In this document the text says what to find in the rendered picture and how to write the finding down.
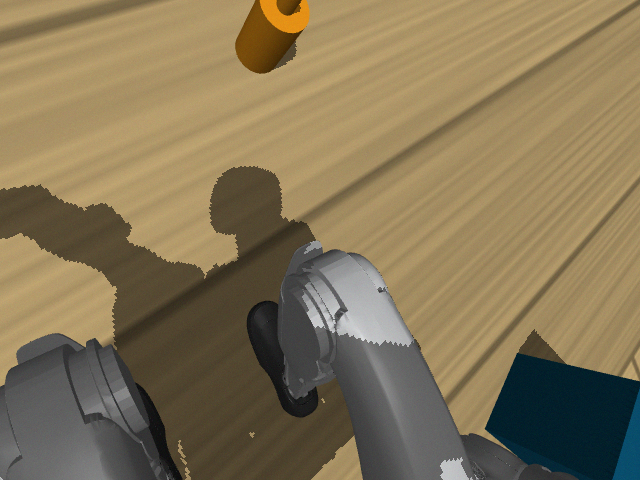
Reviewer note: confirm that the right robot arm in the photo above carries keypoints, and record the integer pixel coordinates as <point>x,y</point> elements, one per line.
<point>539,472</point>

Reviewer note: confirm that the right robot foot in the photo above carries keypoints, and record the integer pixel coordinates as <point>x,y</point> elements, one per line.
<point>262,331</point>

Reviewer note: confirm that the right robot hand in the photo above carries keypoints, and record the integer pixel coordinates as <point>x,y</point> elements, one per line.
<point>491,461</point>

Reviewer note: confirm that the left robot foot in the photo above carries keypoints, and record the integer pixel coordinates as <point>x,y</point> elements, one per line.
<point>157,430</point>

